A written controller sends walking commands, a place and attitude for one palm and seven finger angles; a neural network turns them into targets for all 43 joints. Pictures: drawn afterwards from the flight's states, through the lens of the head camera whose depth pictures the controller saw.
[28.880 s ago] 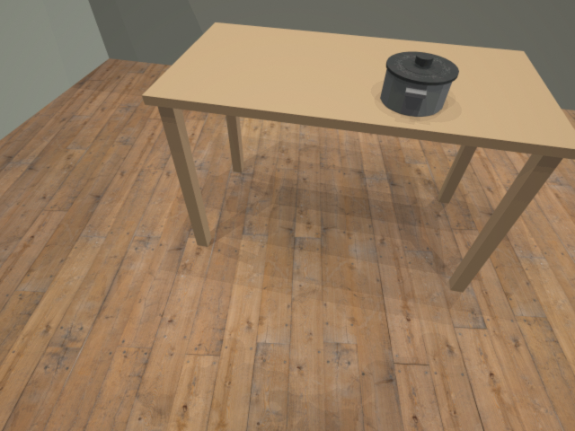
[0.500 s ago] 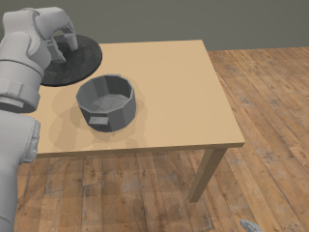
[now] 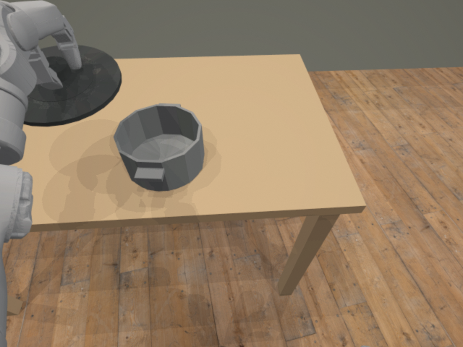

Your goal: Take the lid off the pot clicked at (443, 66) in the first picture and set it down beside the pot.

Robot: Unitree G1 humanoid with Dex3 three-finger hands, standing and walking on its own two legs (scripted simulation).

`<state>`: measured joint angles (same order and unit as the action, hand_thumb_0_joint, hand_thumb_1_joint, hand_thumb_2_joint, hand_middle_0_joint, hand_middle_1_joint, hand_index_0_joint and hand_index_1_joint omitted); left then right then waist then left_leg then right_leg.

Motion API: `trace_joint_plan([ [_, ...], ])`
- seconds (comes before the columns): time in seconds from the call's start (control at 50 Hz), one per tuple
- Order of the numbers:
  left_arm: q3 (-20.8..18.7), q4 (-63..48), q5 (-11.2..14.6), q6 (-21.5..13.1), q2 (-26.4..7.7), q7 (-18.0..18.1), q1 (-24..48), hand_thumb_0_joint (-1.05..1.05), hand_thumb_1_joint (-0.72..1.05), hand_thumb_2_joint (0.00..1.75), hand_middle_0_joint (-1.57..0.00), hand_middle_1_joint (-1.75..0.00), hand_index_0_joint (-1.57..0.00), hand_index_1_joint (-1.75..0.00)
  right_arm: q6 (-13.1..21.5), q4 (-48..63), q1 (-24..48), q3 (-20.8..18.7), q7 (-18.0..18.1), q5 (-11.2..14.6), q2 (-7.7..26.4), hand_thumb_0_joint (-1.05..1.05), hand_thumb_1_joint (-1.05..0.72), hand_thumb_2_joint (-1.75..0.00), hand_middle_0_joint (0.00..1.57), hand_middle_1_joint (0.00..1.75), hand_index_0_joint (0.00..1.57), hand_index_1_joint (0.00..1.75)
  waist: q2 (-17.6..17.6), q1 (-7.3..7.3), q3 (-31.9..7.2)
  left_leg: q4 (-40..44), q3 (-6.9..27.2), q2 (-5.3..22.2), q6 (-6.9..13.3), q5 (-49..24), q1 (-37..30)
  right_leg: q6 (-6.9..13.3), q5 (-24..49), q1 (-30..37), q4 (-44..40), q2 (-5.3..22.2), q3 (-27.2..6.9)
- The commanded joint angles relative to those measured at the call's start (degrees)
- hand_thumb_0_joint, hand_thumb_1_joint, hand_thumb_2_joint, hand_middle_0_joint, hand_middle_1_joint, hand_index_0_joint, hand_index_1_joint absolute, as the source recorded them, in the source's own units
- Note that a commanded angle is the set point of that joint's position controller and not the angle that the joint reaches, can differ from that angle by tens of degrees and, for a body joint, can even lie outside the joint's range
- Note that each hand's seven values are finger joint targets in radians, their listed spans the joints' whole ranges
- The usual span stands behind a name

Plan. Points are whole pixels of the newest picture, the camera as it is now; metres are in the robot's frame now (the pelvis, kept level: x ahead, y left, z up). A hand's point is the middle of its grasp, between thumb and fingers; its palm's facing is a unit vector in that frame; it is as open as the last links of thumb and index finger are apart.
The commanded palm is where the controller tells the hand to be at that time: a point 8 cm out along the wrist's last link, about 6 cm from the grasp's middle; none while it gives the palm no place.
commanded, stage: move the lid sideways beside the pot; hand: left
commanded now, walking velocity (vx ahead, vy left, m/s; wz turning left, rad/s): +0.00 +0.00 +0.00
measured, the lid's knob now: (53, 69) +0.49 +0.28 +0.23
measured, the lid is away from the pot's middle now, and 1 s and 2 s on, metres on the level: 0.13 0.23 0.21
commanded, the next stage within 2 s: lower the lid onto the table in 0.82 s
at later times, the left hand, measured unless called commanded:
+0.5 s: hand out of the picture +0.45 +0.34 +0.25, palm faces -0.28 -0.09 -0.96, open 7.3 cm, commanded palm +0.47 +0.33 +0.33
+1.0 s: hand out of the picture +0.45 +0.37 +0.25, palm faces -0.26 -0.11 -0.96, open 7.3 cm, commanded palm +0.48 +0.35 +0.32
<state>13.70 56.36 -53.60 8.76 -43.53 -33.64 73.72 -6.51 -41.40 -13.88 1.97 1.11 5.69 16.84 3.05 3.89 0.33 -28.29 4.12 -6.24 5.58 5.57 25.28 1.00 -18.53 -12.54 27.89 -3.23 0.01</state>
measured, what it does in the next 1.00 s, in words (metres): stands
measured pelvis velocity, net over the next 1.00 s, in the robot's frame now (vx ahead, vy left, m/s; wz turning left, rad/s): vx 0.00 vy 0.04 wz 0.00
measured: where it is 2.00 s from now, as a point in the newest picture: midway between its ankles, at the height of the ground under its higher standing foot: outside the picture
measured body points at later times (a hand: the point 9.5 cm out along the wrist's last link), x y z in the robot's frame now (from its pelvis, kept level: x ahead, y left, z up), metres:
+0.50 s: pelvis +0.00 +0.01 +0.00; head +0.05 +0.02 +0.45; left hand +0.46 +0.34 +0.30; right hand +0.09 -0.26 -0.12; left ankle +0.09 +0.05 -0.73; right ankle -0.05 -0.12 -0.73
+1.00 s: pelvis +0.00 +0.04 +0.00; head +0.05 +0.04 +0.44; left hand +0.46 +0.37 +0.30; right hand +0.07 -0.25 -0.13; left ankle +0.09 +0.05 -0.73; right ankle -0.05 -0.12 -0.73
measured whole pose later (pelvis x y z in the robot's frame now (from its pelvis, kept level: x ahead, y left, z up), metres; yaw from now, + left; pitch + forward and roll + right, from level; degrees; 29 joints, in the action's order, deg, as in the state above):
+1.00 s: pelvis +0.00 +0.04 +0.00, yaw +0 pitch +6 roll -4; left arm 10.3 59.2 -54.3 3.1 -50.1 -33.6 75.7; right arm -6.1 -42.0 -15.1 1.7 2.8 5.4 18.3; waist 3.5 2.8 0.8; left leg -29.8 3.6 -7.5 8.1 5.4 29.2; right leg 1.4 -18.7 -15.9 28.7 -2.1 0.0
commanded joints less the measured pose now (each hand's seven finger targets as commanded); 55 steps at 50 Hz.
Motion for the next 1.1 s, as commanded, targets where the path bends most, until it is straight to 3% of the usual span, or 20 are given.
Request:
trace_joint_plan([
  [0.0,-5.4,-15.1,-0.1,-1.8,-14.3,3.2,34.9,0.00,0.73,0.87,-0.84,-1.07,-0.86,-1.08,2.0,6.6,1.9,-3.3,0.4,-0.1,9.7,0.00,-0.90,-0.90,0.20,0.30,0.20,0.30,7.2,0.18,-24.8,2.0,4.7,4.1,-0.6,-0.5,-31.4,3.0,7.3,-12.7,-4.7,-1.1,2.8],
  [0.02,-8.4,-14.4,-1.0,-2.1,-18.4,3.4,34.8,0.00,0.73,0.87,-0.84,-1.07,-0.86,-1.08,1.8,6.0,1.4,-3.2,0.5,-0.2,9.5,0.00,-0.90,-0.90,0.20,0.30,0.20,0.30,5.1,-0.06,-24.6,1.9,4.7,4.3,-0.5,-0.2,-30.6,2.8,7.3,-11.9,-4.4,-1.2,2.6],
  [0.04,-6.5,-11.6,-0.8,-2.2,-16.6,2.9,34.2,0.00,0.73,0.87,-0.84,-1.07,-0.86,-1.08,1.7,5.8,1.3,-3.0,0.8,0.0,9.6,0.00,-0.90,-0.90,0.20,0.30,0.20,0.30,3.8,0.62,-23.0,2.0,4.2,4.2,-0.1,1.6,-28.9,2.5,6.2,-12.7,-5.2,-1.1,2.7],
  [0.06,-8.3,-12.5,-0.5,-2.3,-19.2,2.9,34.9,0.00,0.73,0.87,-0.84,-1.07,-0.86,-1.08,1.6,5.6,1.0,-3.1,0.8,0.2,9.8,0.00,-0.90,-0.90,0.20,0.30,0.20,0.30,2.6,0.27,-23.1,2.3,4.1,4.4,0.0,2.2,-28.4,2.4,6.4,-11.5,-5.2,-1.1,2.6],
  [0.12,-9.0,-15.0,-0.8,-3.1,-20.6,2.8,35.9,0.00,0.73,0.87,-0.84,-1.07,-0.86,-1.08,1.6,5.9,0.8,-3.4,1.0,0.0,10.1,0.00,-0.90,-0.90,0.20,0.30,0.20,0.30,3.8,0.05,-25.4,1.7,4.4,4.4,-0.1,-0.6,-30.7,2.5,7.8,-11.4,-4.9,-1.3,2.6],
  [0.2,-6.0,-16.8,-0.1,-4.2,-16.0,2.8,35.2,0.00,0.73,0.87,-0.84,-1.07,-0.86,-1.08,1.8,6.2,0.4,-3.7,1.1,0.0,10.3,0.00,-0.90,-0.90,0.20,0.30,0.20,0.30,9.0,0.16,-25.8,1.9,6.0,5.0,-1.3,-4.1,-35.2,3.0,8.1,-14.7,-4.1,-1.6,3.2],
  [0.22,-8.8,-16.7,-0.9,-4.3,-19.5,2.9,35.0,0.00,0.73,0.87,-0.84,-1.07,-0.86,-1.08,1.7,5.7,0.3,-3.8,0.9,-0.3,10.0,0.00,-0.90,-0.90,0.20,0.30,0.20,0.30,7.5,-0.26,-25.9,1.8,6.1,5.1,-1.2,-2.9,-34.7,2.7,7.5,-14.5,-3.8,-1.7,3.0],
  [0.28,-10.6,-13.1,-0.4,-4.4,-22.0,2.5,32.9,0.00,0.73,0.87,-0.84,-1.07,-0.86,-1.08,1.2,6.0,0.3,-3.4,1.0,-0.1,10.0,0.00,-0.90,-0.90,0.20,0.30,0.20,0.30,4.0,-0.29,-24.2,1.7,4.9,4.6,-0.6,-0.8,-30.2,2.5,7.1,-12.9,-5.0,-1.2,2.9],
  [0.38,-8.6,-9.5,-1.5,-3.9,-21.8,2.7,33.3,0.00,0.73,0.87,-0.84,-1.07,-0.86,-1.08,0.7,5.7,-0.1,-3.0,1.1,0.3,10.3,0.00,-0.90,-0.90,0.20,0.30,0.20,0.30,3.1,0.44,-22.1,2.1,4.9,5.2,-0.6,2.2,-28.2,2.3,5.1,-14.1,-5.3,-1.2,3.1],
  [0.4,-7.6,-10.9,-1.1,-4.3,-20.6,2.7,33.4,0.00,0.73,0.87,-0.84,-1.07,-0.86,-1.08,0.8,6.3,0.2,-3.0,1.2,0.4,10.7,0.00,-0.90,-0.90,0.20,0.30,0.20,0.30,5.1,0.52,-22.8,2.0,5.1,5.4,-0.9,0.3,-29.6,2.6,6.2,-14.3,-5.2,-1.1,3.0],
  [0.42,-9.0,-12.6,-2.0,-4.5,-23.0,2.9,35.2,0.00,0.73,0.87,-0.84,-1.07,-0.86,-1.08,0.7,5.8,-0.1,-3.0,1.2,0.2,10.6,0.00,-0.90,-0.90,0.20,0.30,0.20,0.30,5.5,0.28,-24.5,1.9,5.2,5.4,-0.9,0.2,-30.8,2.5,6.1,-14.1,-4.7,-1.4,2.9],
  [0.5,-7.3,-13.6,-1.1,-5.6,-20.2,3.0,35.2,0.00,0.73,0.87,-0.84,-1.07,-0.86,-1.08,1.4,6.0,-0.2,-3.0,1.8,0.0,10.7,0.00,-0.90,-0.90,0.20,0.30,0.20,0.30,10.5,0.41,-25.9,2.4,7.0,5.8,-1.9,0.7,-35.0,2.8,5.3,-17.4,-3.9,-1.5,3.0],
  [0.56,-10.8,-12.0,-1.3,-6.0,-25.5,2.9,35.6,0.00,0.73,0.87,-0.84,-1.07,-0.86,-1.08,1.3,5.2,-1.0,-2.7,2.1,0.1,10.7,0.00,-0.90,-0.90,0.20,0.30,0.20,0.30,6.5,0.31,-26.0,1.9,6.1,5.4,-0.8,1.3,-32.1,2.5,5.7,-15.1,-4.1,-1.4,2.9],
  [0.6,-9.6,-11.2,-0.7,-6.4,-23.9,2.7,34.5,0.00,0.73,0.87,-0.84,-1.07,-0.86,-1.08,1.5,5.5,-1.1,-2.7,2.4,0.2,11.1,0.00,-0.90,-0.90,0.20,0.30,0.20,0.30,6.9,0.53,-26.1,1.8,6.0,5.5,-1.0,0.3,-32.3,2.6,6.3,-15.5,-4.5,-1.2,3.0],
  [0.62,-10.9,-10.2,-1.6,-6.4,-26.2,2.9,35.1,0.00,0.73,0.87,-0.84,-1.07,-0.86,-1.08,1.3,4.9,-1.6,-2.6,2.4,0.1,10.9,0.00,-0.90,-0.90,0.20,0.30,0.20,0.30,5.5,0.51,-25.6,1.7,5.9,5.6,-0.8,1.4,-31.4,2.3,5.5,-15.1,-4.5,-1.3,3.0],
  [0.76,-8.8,-10.1,-2.2,-6.6,-24.1,3.1,34.9,0.00,0.73,0.87,-0.84,-1.07,-0.86,-1.08,1.3,4.9,-2.5,-2.9,2.2,0.1,11.1,0.00,-0.90,-0.90,0.20,0.30,0.20,0.30,7.9,0.64,-25.3,1.5,6.8,6.0,-1.5,0.6,-32.6,2.5,5.1,-17.5,-3.9,-1.5,3.3],
  [0.84,-6.1,-15.1,-1.4,-6.7,-19.4,3.0,37.9,0.00,0.73,0.87,-0.84,-1.07,-0.86,-1.08,1.9,4.7,-2.2,-3.4,2.1,-0.1,10.9,0.00,-0.90,-0.90,0.20,0.30,0.20,0.30,12.6,0.39,-26.9,1.8,9.5,6.5,-3.4,-1.3,-38.0,2.6,4.2,-20.9,-2.6,-1.9,3.2],
  [0.92,-10.5,-9.9,-1.2,-5.7,-23.5,3.2,35.9,0.00,0.73,0.87,-0.84,-1.07,-0.86,-1.08,2.1,4.2,-2.6,-3.3,2.1,-0.4,10.9,0.00,-0.90,-0.90,0.20,0.30,0.20,0.30,9.1,0.16,-27.1,1.5,9.5,6.1,-3.1,0.9,-35.0,2.6,4.4,-19.0,-2.7,-1.3,2.4],
  [0.98,-7.2,-4.6,-0.5,-3.5,-19.7,2.9,35.5,0.00,0.73,0.87,-0.84,-1.07,-0.86,-1.08,2.0,3.8,-2.8,-3.3,1.8,0.1,11.0,0.00,-0.90,-0.90,0.20,0.30,0.20,0.30,2.1,0.95,-23.2,2.6,8.7,6.0,-1.7,9.4,-28.7,1.8,1.4,-18.8,-3.9,-0.6,2.4],
  [1.08,-5.0,-6.5,-2.4,-3.3,-17.0,4.3,39.5,0.00,0.73,0.87,-0.84,-1.07,-0.86,-1.08,3.1,3.7,-3.1,-3.4,1.6,-0.4,11.2,0.00,-0.90,-0.90,0.20,0.30,0.20,0.30,7.4,0.56,-25.4,3.0,12.2,7.1,-4.2,12.2,-32.3,2.1,0.2,-22.8,-0.4,-0.7,2.3],
])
